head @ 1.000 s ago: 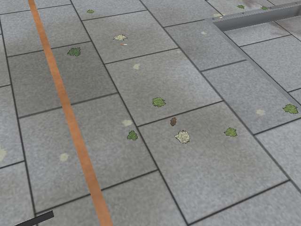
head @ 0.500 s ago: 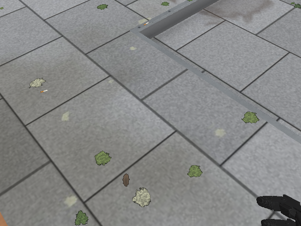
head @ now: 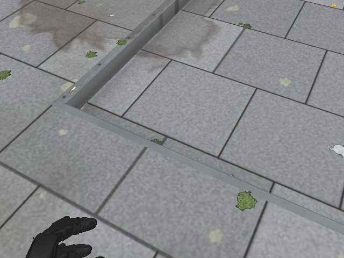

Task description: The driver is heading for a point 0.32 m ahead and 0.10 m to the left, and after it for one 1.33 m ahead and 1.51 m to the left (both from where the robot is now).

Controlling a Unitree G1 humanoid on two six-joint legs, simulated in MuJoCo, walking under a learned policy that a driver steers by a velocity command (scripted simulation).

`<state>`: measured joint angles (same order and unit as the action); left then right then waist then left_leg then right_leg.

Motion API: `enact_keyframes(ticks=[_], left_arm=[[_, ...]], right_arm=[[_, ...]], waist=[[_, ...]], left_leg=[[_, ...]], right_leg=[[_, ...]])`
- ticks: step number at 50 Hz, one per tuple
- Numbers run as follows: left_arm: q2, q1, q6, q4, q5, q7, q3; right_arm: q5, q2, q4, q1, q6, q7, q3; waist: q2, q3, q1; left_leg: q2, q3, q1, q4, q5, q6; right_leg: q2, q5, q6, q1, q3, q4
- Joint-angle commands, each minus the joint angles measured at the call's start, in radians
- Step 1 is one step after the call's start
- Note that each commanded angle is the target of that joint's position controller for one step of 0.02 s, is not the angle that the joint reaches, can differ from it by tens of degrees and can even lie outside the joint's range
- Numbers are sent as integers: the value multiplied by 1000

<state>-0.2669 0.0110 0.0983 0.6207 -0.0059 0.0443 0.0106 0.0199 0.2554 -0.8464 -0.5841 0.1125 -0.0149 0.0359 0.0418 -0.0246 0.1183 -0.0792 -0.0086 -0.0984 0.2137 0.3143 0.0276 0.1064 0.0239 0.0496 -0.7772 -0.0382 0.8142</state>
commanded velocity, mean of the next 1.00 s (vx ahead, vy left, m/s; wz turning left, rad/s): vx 1.00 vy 0.00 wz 0.76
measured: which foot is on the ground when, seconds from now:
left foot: down 0.00-0.16, up 0.18-0.60, down 0.62-1.00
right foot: up 0.00-0.12, down 0.14-0.62, up 0.64-1.00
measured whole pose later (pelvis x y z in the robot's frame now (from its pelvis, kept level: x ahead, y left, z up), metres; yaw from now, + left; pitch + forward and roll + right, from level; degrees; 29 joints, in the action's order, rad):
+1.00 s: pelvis +0.88 +0.20 -0.01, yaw +49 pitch +0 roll -1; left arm -0.27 -0.05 0.13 0.55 -0.03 0.01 -0.04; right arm 0.04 0.27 -0.72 -0.42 0.06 0.02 0.07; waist 0.03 -0.03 0.12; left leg -0.12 0.30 0.00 0.52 0.49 0.10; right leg 0.01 0.02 -0.08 -0.56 -0.15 0.50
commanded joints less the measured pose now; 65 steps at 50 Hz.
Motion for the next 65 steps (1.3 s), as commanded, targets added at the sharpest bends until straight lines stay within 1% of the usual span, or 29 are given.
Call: enact_keyframes(ticks=[1, 5, 7, 8, 9, 10, 12, 14, 17, 24, 27, 29, 30, 31, 32, 33, 34, 36, 39, 42, 48, 51, 52, 53, 54, 55, 57, 60, 65], left_arm=[[-40, -163, 29, -104, -4, 15, -10], [-142, -65, 36, -104, -16, 6, -66], [-207, 322, 13, -25, -28, -26, -107], [-306, 459, 6, 11, 12, -35, -130], [-270, 489, 11, 22, 11, -17, -118], [-181, 443, 9, 40, 0, -21, -104], [-124, 336, 13, 74, 14, -23, -92], [-49, 243, 25, 98, 39, -21, -81], [-46, 162, 32, 124, 7, -21, -87], [-174, 211, 28, 137, 11, -49, -112], [-264, 232, -2, 133, 4, -54, -130], [-311, 208, -36, 114, -11, -56, -143], [-301, 176, -38, 99, -14, -55, -139], [-207, 150, -24, 107, -16, -47, -112], [-3, 283, 22, 33, -9, -34, -56], [-81, 212, 69, -28, -27, -26, -47], [-148, 88, 87, -53, -51, -25, -63], [-116, 80, 82, -42, -18, -37, -59], [-125, 126, 38, -24, 9, -38, -71], [-64, -53, 29, -88, 28, -40, -51], [-110, -115, 36, -143, -39, -39, -91], [-190, 192, 50, -73, -56, -44, -144], [-217, 435, 41, -37, -47, -53, -147], [-327, 464, 45, -26, 26, -37, -151], [-231, 371, 42, -52, 22, -23, -137], [-151, 311, 31, -61, 5, -30, -121], [-142, 297, 14, -5, 19, -36, -114], [-73, 284, 27, 58, 8, -29, -90], [-100, 314, 35, 120, 23, -23, -82]], right_arm=[[19, 145, 60, 50, 17, 13, 25], [-2, 207, 23, 25, -22, 23, 33], [-34, 222, 36, 100, -42, 27, 31], [-41, 37, 66, -40, -26, 27, -10], [20, -11, 63, -105, -7, 21, -35], [62, 100, 91, 57, -5, 31, 2], [32, 106, 139, 240, -8, 36, 9], [29, 64, 133, 194, -47, 20, 19], [28, 22, 159, 234, -102, 15, 17], [12, 65, 228, 452, -83, -34, 13], [23, 124, 248, 452, -78, -56, 36], [40, 206, 217, 249, -99, -51, 76], [35, 287, 157, 27, -112, -39, 118], [48, 314, 110, -80, -122, -18, 134], [23, 355, 144, 54, -107, -20, 119], [-1, 265, 202, 97, -73, -33, 91], [-11, 214, 204, 99, -48, -37, 83], [-11, 189, 205, 190, -17, -44, 74], [-6, 159, 231, 275, -16, -12, 60], [10, 148, 220, 263, -25, 28, 57], [31, 156, 177, 212, -35, 42, 76], [-2, 137, 195, 264, -54, 34, 70], [-36, 60, 224, 279, -56, 18, 38], [40, -64, 276, 57, -46, 12, 1], [82, 41, 251, 109, -54, 25, 2], [49, 132, 261, 263, -60, 25, 20], [-5, 137, 293, 399, -61, 17, 27], [35, 86, 312, 401, -83, -6, 24], [24, 56, 332, 463, -79, -17, 0]], waist=[[-50, -151, -39], [-164, -9, -138], [-217, 199, -366], [80, 418, -280], [300, 620, -258], [223, 395, -276], [13, 128, -232], [56, 69, -132], [50, -55, -83], [-94, -151, -120], [-30, -86, -88], [64, 30, 39], [53, 135, 144], [-98, 102, 182], [-488, 118, -63], [-347, 255, -32], [-184, 139, -16], [42, 28, -113], [6, -23, -169], [-19, -88, -104], [-139, -33, -48], [-154, 121, -232], [-94, 315, -326], [458, 458, -165], [406, 346, -189], [234, 188, -229], [0, 59, -213], [51, -3, -158], [-19, -96, -126]], left_leg=[[245, 126, 296, -213, -299, 161], [290, 144, 53, 48, -876, 117], [244, 118, 290, 538, -912, 57], [107, 99, 654, 982, -264, 16], [63, 206, 764, 1188, 136, 22], [115, 177, 871, 1250, 85, 25], [196, 126, 883, 1200, -21, 28], [259, 144, 756, 1147, -56, 30], [297, 126, 787, 1092, -50, 19], [239, -23, 785, 672, -462, 52], [126, -157, 659, 577, -397, 94], [44, -199, 425, 610, -220, 136], [17, -156, 113, 590, -180, 173], [41, -31, -74, 493, -179, 217], [206, 520, -231, 314, 6, 411], [322, 887, -253, 76, 319, 455], [329, 888, -138, -6, 368, 385], [277, 749, 140, 24, 247, 338], [172, 544, 360, 17, 72, 323], [82, 383, 512, 11, -70, 284], [94, 443, 422, 133, 54, 184], [74, 415, 336, 486, -277, 122], [42, 357, 507, 822, -177, 90], [-66, 278, 840, 1206, 307, 40], [58, 218, 985, 1306, 162, 37], [82, 163, 996, 1307, 75, 33], [156, 130, 918, 1206, 18, 45], [227, 126, 896, 1143, 5, 69], [205, 147, 992, 1034, -194, 51]], right_leg=[[-50, 203, -11, 238, 37, -201], [-146, 23, 13, 420, 51, -265], [-72, -89, 44, 914, 6, -179], [224, -411, 146, 1327, -422, -183], [327, -805, 203, 1384, -842, -441], [275, -817, 143, 1240, -753, -528], [229, -470, 113, 907, -443, -535], [181, -318, 116, 693, -253, -574], [180, -195, 99, 551, -46, -659], [105, 14, 48, 655, 279, -728], [124, 664, 24, 842, 325, -583], [152, 1073, 28, 875, 322, -264], [141, 1027, 27, 737, 287, 21], [-1, 324, -25, 502, 279, 458], [-214, -598, -70, 81, 124, 850], [-200, -548, -24, -30, -100, 849], [-152, -472, 12, -54, -106, 751], [-78, -375, 8, 54, -116, 558], [-36, -344, -59, 178, -117, 355], [-71, -132, -117, 266, -43, 26], [-118, 59, -150, 467, -86, -306], [-99, -84, -97, 736, -53, -285], [23, -292, -72, 1082, -175, -181], [309, -744, 120, 1327, -881, -477], [329, -1085, 137, 1228, -1024, -577], [276, -948, 105, 1074, -819, -584], [187, -557, 75, 854, -494, -557], [148, -381, 66, 741, -276, -599], [137, -205, 97, 667, -73, -683]])
Next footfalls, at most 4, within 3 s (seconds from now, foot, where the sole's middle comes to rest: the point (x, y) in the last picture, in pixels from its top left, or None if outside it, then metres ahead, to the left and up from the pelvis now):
0.14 right None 0.39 -0.14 -0.77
0.62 left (115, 207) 0.73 0.19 -0.77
1.04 right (99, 131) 1.16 0.27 -0.77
1.54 left None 1.11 0.79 -0.77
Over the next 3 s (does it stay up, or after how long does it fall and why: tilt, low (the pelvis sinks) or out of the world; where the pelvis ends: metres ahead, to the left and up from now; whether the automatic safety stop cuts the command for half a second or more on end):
stays up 1.46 1.85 -0.03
